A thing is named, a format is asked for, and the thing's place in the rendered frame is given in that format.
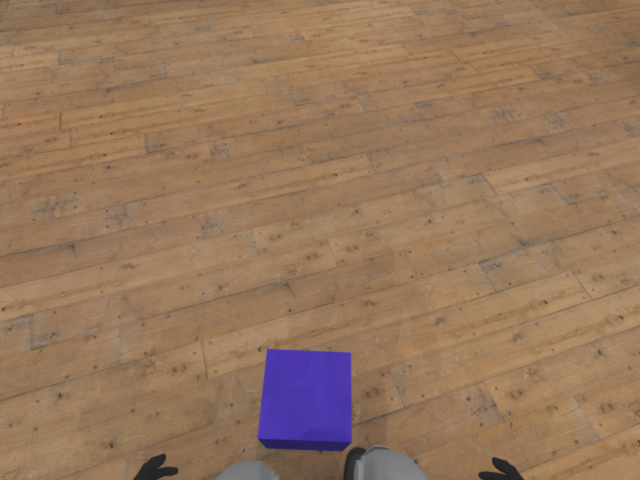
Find robot right hand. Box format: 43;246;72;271
478;457;524;480

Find right robot shin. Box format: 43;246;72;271
362;445;390;456

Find robot left hand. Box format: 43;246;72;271
133;454;178;480

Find carton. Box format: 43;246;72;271
257;349;352;451

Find right robot thigh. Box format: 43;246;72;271
354;449;429;480

